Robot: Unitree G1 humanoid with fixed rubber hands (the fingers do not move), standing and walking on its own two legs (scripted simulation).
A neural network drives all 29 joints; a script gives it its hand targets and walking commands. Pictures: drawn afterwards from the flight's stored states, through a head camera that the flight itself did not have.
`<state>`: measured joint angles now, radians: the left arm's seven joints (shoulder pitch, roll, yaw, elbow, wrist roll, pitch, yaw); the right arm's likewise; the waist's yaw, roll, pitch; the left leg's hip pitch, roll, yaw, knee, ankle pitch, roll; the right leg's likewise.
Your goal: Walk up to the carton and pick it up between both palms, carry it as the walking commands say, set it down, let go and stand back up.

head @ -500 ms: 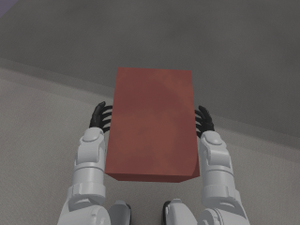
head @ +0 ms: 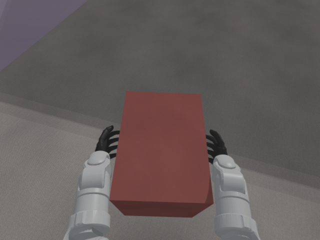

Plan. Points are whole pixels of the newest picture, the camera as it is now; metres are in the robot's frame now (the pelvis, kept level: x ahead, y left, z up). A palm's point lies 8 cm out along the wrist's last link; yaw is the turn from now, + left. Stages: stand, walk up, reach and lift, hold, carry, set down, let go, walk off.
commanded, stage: reach and lift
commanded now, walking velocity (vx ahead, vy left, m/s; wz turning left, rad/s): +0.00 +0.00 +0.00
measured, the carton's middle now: (160, 157) +0.35 +0.00 -0.07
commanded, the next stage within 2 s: hold in 1.48 s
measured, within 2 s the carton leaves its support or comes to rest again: neither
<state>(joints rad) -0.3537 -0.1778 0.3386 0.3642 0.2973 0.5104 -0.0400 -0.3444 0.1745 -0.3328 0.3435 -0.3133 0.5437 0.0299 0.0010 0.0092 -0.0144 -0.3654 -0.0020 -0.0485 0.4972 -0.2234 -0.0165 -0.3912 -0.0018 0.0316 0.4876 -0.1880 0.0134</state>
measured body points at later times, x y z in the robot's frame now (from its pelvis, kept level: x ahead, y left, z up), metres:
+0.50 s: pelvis +0.00 +0.00 +0.01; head -0.02 +0.00 +0.46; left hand +0.31 +0.16 +0.05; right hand +0.31 -0.15 +0.05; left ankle +0.02 +0.13 -0.74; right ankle +0.03 -0.13 -0.74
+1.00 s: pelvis +0.00 +0.00 +0.01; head -0.02 +0.00 +0.46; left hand +0.31 +0.16 +0.04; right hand +0.31 -0.15 +0.04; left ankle +0.02 +0.13 -0.74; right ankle +0.03 -0.13 -0.74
